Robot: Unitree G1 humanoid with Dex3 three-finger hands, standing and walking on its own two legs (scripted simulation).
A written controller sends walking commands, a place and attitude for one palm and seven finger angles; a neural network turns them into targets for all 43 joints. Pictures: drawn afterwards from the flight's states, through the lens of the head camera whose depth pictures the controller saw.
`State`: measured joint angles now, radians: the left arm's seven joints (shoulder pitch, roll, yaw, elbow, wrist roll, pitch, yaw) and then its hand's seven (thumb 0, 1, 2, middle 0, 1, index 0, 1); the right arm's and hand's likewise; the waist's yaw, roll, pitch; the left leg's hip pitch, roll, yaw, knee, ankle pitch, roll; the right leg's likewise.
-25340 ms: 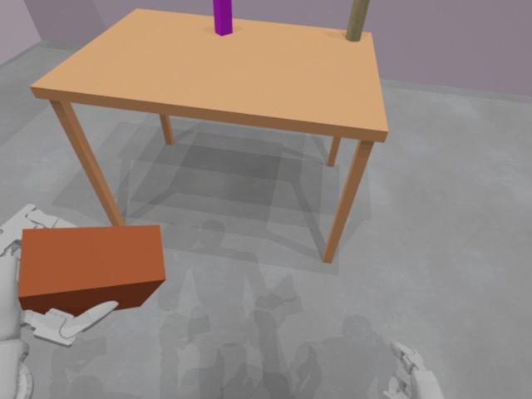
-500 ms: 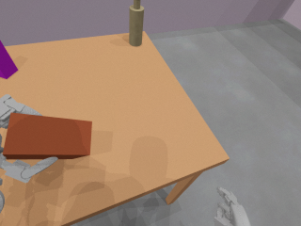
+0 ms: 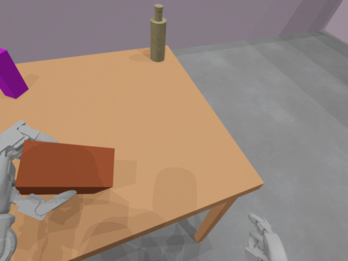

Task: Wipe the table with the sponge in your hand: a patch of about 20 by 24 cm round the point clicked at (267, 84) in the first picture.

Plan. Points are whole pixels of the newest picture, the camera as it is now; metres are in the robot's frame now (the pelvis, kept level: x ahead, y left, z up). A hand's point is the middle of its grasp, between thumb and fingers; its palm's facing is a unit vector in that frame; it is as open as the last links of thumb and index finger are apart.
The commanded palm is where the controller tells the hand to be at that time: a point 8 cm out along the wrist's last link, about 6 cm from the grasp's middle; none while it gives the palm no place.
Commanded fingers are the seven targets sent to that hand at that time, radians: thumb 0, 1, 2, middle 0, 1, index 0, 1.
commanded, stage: look again from close up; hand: left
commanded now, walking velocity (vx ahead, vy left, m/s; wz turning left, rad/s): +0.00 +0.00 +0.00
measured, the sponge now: (79, 172) +0.23 +0.20 +0.13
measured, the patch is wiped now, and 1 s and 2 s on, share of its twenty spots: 0.00 0.00 0.00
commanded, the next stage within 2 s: come to a stop and stand still in 0.04 s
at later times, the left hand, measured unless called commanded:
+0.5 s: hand (55, 177) +0.21 +0.23 +0.14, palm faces +0.27 -0.87 -0.41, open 10.5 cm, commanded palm +0.16 +0.28 +0.17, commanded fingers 0.00 0.10 1.30 -1.20 -1.60 -1.20 -1.60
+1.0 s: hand (47, 166) +0.23 +0.25 +0.15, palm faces +0.37 -0.86 -0.36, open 10.5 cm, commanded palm +0.17 +0.27 +0.17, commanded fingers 0.00 0.10 1.30 -1.20 -1.60 -1.20 -1.60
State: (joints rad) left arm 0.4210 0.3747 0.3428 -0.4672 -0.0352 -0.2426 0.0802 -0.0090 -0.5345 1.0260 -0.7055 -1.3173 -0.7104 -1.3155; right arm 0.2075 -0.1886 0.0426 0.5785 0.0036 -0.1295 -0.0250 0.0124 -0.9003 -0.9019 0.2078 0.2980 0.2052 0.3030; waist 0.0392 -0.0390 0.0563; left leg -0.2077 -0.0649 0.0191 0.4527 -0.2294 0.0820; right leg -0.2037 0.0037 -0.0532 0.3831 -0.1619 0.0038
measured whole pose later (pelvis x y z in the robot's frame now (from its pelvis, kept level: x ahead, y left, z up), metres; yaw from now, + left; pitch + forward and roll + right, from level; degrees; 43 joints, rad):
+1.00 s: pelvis +0.01 -0.01 +0.00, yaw +0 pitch +0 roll -2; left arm 0.42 0.39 0.36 -0.45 -0.05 -0.23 0.09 -0.01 -0.54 1.03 -0.71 -1.32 -0.71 -1.32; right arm 0.19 -0.19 0.04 0.56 0.01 -0.14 -0.03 0.01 -0.90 -0.90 0.21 0.30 0.20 0.30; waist 0.03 -0.05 0.05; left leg -0.21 -0.06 0.01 0.46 -0.24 0.08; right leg -0.21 0.01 -0.06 0.39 -0.18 0.00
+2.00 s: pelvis +0.00 -0.05 +0.00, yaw -1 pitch +0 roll -1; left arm 0.44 0.39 0.36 -0.51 -0.07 -0.19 0.08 -0.01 -0.54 1.03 -0.70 -1.32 -0.71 -1.32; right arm 0.18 -0.17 0.02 0.55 0.01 -0.11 -0.02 0.01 -0.90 -0.90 0.21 0.30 0.21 0.30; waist 0.01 -0.04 0.07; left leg -0.22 -0.02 0.01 0.45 -0.23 0.02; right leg -0.23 0.05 -0.06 0.40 -0.18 -0.06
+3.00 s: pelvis +0.02 -0.06 +0.00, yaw +0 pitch +0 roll -1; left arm 0.47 0.37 0.31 -0.50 -0.06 -0.12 0.12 -0.01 -0.54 1.03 -0.71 -1.32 -0.71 -1.32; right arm 0.15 -0.21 0.02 0.57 0.03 -0.05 -0.05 0.01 -0.90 -0.90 0.21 0.30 0.20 0.30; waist 0.02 0.00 0.04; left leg -0.19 0.02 -0.01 0.45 -0.26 0.00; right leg -0.17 0.09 -0.08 0.35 -0.19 -0.08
